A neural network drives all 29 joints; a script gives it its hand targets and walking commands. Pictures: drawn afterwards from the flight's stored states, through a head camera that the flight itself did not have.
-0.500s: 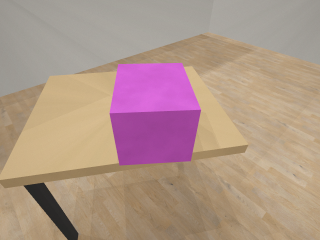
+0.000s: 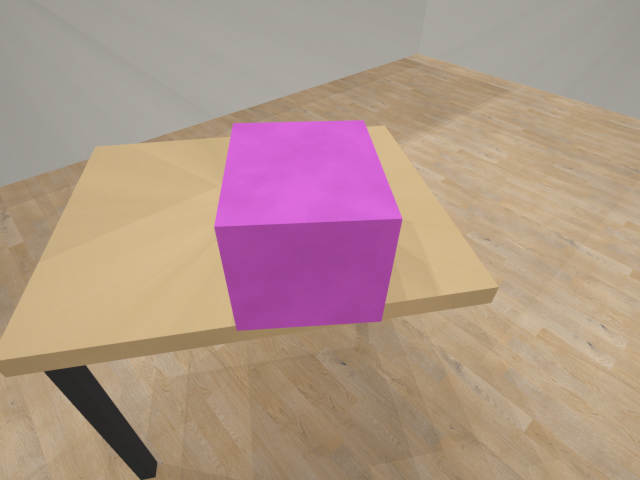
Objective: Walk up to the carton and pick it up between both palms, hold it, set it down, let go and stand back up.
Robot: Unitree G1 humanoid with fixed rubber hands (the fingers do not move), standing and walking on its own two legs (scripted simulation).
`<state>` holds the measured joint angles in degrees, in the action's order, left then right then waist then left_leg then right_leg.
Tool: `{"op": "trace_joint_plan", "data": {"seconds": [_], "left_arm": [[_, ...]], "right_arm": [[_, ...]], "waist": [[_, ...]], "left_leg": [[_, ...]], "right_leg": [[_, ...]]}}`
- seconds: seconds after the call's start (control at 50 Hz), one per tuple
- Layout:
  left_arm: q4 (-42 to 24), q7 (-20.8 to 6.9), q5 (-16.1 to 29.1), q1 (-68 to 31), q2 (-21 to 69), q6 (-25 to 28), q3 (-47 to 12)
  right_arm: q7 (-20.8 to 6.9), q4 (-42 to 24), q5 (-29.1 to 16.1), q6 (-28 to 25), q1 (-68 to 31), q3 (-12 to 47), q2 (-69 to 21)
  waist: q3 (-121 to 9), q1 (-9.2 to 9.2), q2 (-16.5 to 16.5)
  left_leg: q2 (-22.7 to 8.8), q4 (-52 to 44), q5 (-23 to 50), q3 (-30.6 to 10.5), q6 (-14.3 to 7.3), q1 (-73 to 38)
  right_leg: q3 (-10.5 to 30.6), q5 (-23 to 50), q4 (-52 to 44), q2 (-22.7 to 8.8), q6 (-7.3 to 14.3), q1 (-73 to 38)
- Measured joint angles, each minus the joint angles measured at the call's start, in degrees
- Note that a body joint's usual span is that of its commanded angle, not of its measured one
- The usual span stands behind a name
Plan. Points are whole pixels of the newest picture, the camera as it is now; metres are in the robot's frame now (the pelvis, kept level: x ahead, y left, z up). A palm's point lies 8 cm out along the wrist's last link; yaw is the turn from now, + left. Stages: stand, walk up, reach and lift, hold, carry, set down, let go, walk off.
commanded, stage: stand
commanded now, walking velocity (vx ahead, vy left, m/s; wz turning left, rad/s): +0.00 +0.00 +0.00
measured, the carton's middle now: (304, 218) +0.57 +0.03 +0.03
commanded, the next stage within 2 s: none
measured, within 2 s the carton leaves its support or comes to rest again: neither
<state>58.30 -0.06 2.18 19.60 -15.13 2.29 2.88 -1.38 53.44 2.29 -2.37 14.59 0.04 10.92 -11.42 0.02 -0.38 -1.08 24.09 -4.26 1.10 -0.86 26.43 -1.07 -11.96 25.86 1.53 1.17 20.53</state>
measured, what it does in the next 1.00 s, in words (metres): stands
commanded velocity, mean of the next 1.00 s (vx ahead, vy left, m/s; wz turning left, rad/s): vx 0.00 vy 0.00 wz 0.00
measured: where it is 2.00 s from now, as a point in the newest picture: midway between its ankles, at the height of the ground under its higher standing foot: outside the picture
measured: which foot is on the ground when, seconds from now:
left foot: down 0.00-1.00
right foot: down 0.00-1.00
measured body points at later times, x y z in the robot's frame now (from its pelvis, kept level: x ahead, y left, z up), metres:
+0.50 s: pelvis +0.01 +0.00 +0.00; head -0.01 +0.00 +0.45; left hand +0.04 +0.27 -0.14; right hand +0.09 -0.24 -0.13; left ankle +0.08 +0.11 -0.74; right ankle +0.01 -0.11 -0.74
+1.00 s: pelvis +0.01 +0.00 +0.00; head +0.00 +0.00 +0.45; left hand +0.05 +0.27 -0.14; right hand +0.09 -0.24 -0.14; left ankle +0.08 +0.11 -0.74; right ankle +0.01 -0.11 -0.74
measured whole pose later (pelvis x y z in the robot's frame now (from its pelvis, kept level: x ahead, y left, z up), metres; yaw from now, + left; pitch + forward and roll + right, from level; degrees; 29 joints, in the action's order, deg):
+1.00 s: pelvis +0.01 +0.00 +0.00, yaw +0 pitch +8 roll -1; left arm 60.4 -0.1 2.2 17.3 -15.1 2.3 2.9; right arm -0.9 54.8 2.2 -2.4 14.6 0.0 10.9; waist -11.4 0.0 -0.4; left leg -1.1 24.1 -5.4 1.1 -0.4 26.4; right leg -1.1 -13.0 25.9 1.5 1.2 20.5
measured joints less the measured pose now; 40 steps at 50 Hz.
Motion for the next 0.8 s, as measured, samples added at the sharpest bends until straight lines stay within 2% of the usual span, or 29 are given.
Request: {"op": "trace_joint_plan", "data": {"seconds": [0.8], "left_arm": [[1.7,0.0,0.0,-2.2,0.0,0.0,0.0]], "right_arm": [[0.4,1.1,-0.1,0.0,0.0,0.0,0.0]], "waist": [[0.0,0.00,0.0]], "left_leg": [[0.0,0.0,-1.0,0.0,0.4,0.0]], "right_leg": [[0.0,-0.9,0.0,0.0,0.0,0.0]]}}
